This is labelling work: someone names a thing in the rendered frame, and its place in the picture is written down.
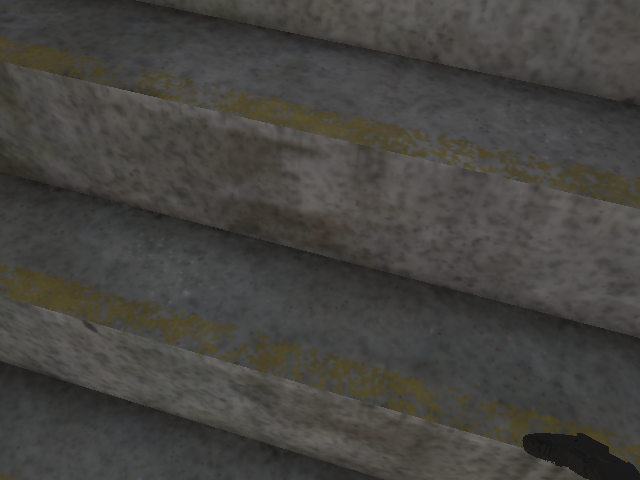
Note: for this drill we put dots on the right robot hand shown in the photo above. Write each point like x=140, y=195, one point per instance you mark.
x=582, y=454

